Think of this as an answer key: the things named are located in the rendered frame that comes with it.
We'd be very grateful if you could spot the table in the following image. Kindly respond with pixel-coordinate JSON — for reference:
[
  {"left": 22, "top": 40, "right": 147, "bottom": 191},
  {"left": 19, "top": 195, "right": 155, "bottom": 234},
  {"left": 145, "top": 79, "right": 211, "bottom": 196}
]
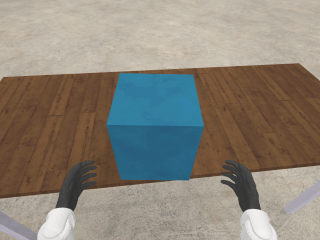
[{"left": 0, "top": 63, "right": 320, "bottom": 240}]

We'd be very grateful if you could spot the right robot forearm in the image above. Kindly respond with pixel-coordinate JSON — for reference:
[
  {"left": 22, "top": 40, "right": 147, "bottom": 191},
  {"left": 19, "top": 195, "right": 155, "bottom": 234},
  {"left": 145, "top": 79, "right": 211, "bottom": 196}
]
[{"left": 240, "top": 209, "right": 278, "bottom": 240}]

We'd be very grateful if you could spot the right robot hand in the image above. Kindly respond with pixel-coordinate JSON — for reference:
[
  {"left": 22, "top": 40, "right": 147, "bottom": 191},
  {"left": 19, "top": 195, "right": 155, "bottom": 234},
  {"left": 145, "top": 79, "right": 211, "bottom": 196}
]
[{"left": 220, "top": 160, "right": 261, "bottom": 213}]

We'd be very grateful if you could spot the carton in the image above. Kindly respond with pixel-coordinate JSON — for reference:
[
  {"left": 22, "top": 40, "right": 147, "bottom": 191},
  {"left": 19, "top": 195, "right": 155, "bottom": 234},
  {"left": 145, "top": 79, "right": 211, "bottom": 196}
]
[{"left": 106, "top": 73, "right": 204, "bottom": 181}]

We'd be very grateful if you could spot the left robot forearm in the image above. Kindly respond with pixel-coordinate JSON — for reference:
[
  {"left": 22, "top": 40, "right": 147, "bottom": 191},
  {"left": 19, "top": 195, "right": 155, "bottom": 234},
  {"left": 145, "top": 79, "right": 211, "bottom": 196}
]
[{"left": 37, "top": 207, "right": 76, "bottom": 240}]

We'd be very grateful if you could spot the left robot hand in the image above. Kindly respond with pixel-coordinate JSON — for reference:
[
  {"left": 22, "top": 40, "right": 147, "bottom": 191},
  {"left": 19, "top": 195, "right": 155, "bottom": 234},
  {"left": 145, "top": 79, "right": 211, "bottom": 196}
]
[{"left": 55, "top": 160, "right": 97, "bottom": 211}]

